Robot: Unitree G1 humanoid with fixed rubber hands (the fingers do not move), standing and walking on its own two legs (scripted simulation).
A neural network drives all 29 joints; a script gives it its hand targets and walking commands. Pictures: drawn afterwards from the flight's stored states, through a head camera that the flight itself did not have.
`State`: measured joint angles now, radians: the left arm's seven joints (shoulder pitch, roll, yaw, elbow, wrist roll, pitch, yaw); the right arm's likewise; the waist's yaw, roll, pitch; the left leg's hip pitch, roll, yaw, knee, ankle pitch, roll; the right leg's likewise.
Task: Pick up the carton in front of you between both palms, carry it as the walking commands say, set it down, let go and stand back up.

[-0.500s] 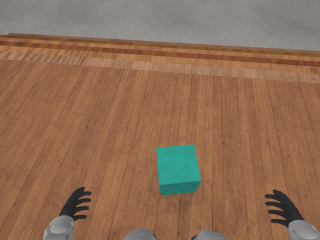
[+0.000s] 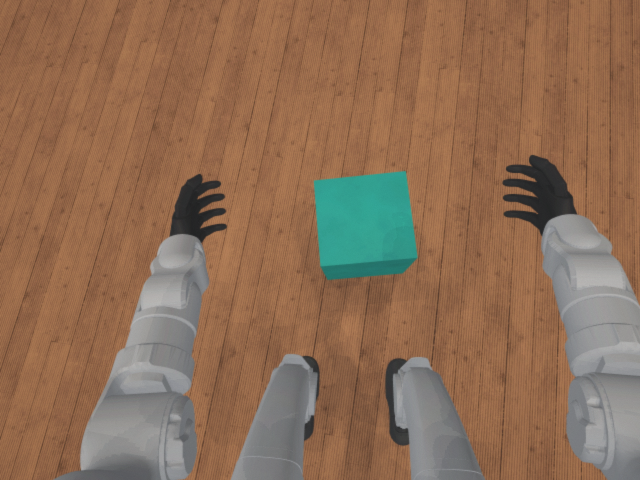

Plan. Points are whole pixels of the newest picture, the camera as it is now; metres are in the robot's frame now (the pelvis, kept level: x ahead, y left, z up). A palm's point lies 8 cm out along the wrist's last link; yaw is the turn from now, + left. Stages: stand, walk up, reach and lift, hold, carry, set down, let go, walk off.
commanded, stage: reach and lift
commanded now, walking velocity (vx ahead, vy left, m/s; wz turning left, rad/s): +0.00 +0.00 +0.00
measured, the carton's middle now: (362, 231) +0.51 -0.01 -0.56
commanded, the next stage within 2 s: none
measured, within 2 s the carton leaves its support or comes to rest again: neither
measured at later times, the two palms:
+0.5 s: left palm (247, 174) +0.51 +0.18 -0.17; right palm (492, 146) +0.55 -0.20 -0.16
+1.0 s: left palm (273, 223) +0.49 +0.19 -0.40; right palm (452, 208) +0.53 -0.20 -0.40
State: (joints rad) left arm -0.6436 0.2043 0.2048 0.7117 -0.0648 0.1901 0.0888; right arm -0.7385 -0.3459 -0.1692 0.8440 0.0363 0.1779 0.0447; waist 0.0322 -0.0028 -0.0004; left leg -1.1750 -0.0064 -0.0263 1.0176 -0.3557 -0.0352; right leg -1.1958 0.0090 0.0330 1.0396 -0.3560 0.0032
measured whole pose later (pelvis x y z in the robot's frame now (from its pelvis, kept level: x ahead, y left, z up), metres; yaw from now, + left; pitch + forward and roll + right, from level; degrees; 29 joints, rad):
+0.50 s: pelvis -0.01 -0.01 -0.04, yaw +1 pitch +47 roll +3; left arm -1.20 0.12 0.48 0.79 0.10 0.16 0.09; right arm -1.37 -0.34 -0.36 1.03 -0.15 0.17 0.07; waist 0.05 -0.01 0.04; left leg -1.58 -0.01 -0.03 1.08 -0.32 -0.05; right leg -1.62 0.03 0.05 1.11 -0.32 0.00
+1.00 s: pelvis -0.05 +0.00 -0.25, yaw +3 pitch +46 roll +3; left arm -1.36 0.25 0.23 0.92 -0.16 0.15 0.18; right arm -1.49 -0.49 -0.10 1.11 0.14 0.13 -0.03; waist 0.04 0.02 0.19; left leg -2.19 -0.07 -0.04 1.94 -0.55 -0.07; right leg -2.22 0.06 0.08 1.97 -0.55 0.04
